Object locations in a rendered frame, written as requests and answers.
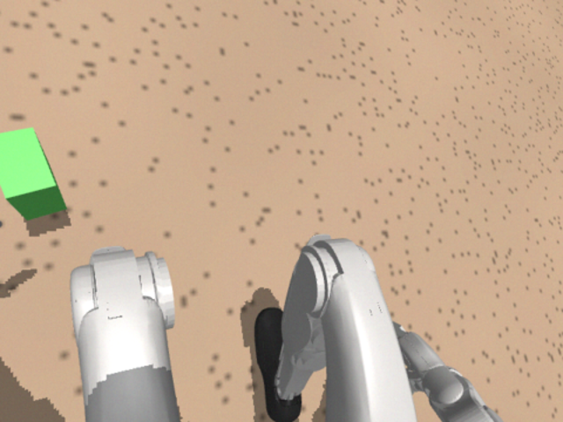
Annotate carton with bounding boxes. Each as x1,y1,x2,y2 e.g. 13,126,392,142
0,127,67,221

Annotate right robot hand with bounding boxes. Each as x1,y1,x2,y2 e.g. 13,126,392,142
392,321,446,395

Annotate right robot foot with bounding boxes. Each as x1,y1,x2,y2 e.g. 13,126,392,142
254,308,302,422

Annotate right robot arm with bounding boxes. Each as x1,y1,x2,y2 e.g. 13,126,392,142
421,366,504,422

